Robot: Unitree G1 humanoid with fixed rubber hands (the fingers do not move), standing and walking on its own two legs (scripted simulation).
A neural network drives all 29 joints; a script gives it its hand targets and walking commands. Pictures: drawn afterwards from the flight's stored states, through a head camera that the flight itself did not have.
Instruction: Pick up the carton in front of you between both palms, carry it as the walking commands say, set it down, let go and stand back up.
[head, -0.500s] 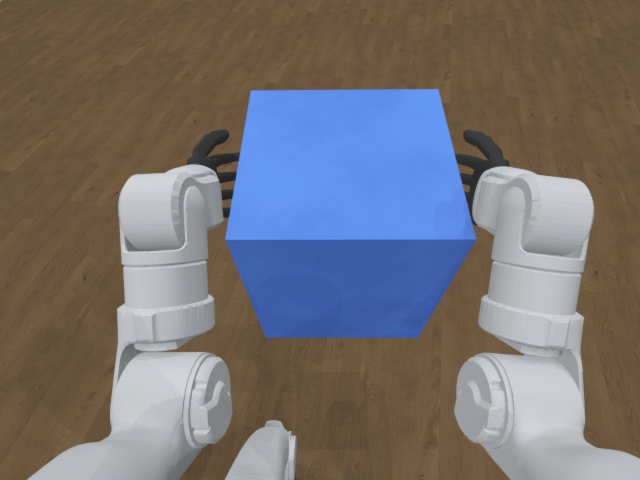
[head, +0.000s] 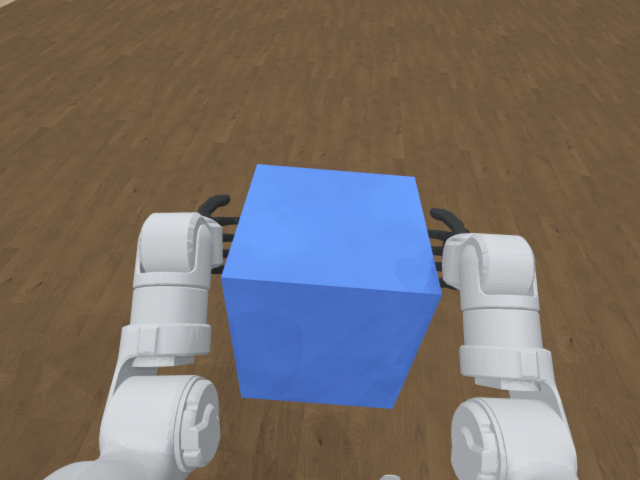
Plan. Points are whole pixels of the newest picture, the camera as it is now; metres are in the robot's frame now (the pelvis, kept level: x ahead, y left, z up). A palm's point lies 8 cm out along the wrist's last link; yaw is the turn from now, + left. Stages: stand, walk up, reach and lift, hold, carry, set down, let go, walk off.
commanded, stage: carry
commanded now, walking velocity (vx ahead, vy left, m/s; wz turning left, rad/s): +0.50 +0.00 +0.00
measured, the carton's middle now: (326, 289) +0.36 +0.00 +0.04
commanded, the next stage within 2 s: none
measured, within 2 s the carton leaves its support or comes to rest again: neither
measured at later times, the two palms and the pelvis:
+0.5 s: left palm (229, 157) +0.59 +0.16 +0.09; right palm (408, 155) +0.60 -0.14 +0.09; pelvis +0.31 +0.00 -0.01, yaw +1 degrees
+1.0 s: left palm (271, 81) +0.88 +0.11 +0.08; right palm (407, 87) +0.88 -0.19 +0.07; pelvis +0.62 -0.04 -0.02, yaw +2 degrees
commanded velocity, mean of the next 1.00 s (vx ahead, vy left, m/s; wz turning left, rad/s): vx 0.50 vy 0.00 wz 0.00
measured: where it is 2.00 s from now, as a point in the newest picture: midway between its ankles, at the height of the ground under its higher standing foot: (316, 281)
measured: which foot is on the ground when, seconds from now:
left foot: down 0.00-0.12, up 0.14-0.48, down 0.50-0.96, up 0.98-1.00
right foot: up 0.00-0.06, down 0.08-0.52, up 0.54-0.90, down 0.92-1.00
